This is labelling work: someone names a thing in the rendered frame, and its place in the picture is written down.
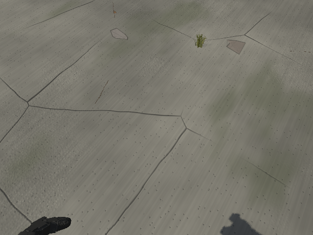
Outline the robot left hand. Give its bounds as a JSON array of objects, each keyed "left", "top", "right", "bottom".
[{"left": 18, "top": 216, "right": 71, "bottom": 235}]

